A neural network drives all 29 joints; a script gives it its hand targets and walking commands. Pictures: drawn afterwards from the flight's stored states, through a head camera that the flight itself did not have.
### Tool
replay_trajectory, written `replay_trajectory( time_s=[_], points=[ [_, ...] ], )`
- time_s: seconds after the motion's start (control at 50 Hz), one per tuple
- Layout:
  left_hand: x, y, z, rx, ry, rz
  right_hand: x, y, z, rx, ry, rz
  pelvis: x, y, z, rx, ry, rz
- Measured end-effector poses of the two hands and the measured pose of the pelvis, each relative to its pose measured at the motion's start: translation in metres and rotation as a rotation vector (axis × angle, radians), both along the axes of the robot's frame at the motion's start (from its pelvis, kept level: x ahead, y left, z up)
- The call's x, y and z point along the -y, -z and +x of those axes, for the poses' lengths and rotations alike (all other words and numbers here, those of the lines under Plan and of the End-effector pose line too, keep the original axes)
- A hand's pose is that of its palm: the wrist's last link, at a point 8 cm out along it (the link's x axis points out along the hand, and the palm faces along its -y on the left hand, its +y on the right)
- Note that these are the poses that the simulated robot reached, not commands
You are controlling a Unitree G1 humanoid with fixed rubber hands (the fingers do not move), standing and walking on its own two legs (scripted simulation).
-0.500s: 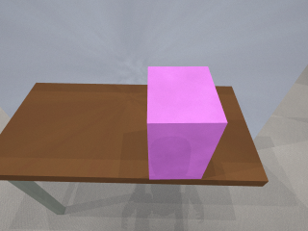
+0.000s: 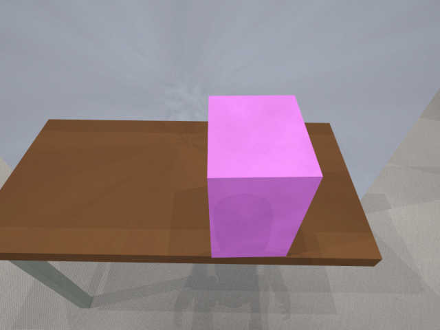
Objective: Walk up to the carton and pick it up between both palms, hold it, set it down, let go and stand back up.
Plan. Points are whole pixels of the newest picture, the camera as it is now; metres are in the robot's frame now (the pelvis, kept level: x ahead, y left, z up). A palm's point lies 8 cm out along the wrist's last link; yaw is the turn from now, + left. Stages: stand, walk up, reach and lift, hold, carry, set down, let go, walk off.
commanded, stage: stand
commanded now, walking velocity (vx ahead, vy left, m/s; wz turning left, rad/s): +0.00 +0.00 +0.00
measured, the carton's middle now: (250, 182) +0.41 -0.06 +0.01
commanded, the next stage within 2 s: none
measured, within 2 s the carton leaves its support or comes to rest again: neither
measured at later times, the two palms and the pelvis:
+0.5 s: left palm out of the picture -0.02 +0.22 -0.14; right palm out of the picture -0.02 -0.23 -0.14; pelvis +0.00 +0.00 +0.00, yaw +0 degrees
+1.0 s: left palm out of the picture -0.02 +0.22 -0.14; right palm out of the picture -0.01 -0.22 -0.14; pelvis +0.00 +0.00 +0.00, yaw +0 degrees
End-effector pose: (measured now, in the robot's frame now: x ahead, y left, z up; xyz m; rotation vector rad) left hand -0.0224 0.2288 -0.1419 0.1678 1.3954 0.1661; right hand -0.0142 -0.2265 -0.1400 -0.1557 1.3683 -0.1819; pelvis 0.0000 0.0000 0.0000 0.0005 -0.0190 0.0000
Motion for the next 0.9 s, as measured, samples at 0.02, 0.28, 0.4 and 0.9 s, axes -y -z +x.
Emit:
replay_trajectory(
  time_s=[0.02,0.28,0.4,0.9],
  points=[
    [0.0002,0.0,-0.0001,-0.001,0.0,0.0,0.0,0.0,-0.0001,-0.001,0.0,0.0,0.0001,0.0,0.0001,0.0,0.0,0.0],
    [0.0024,0.0002,-0.0007,-0.008,-0.001,-0.002,0.0,0.0005,-0.0009,-0.008,0.002,0.002,0.0011,-0.0002,0.001,0.0,0.002,0.0],
    [0.0033,0.0002,-0.0008,-0.009,-0.001,-0.003,-0.0001,0.0007,-0.0014,-0.01,0.003,0.003,0.0015,-0.0002,0.0012,0.0,0.003,0.0],
    [0.006,0.0033,0.0009,-0.009,-0.007,-0.017,-0.003,0.0008,0.0028,-0.013,0.005,0.002,0.0008,0.0002,0.0035,-0.002,0.002,-0.003]
  ],
)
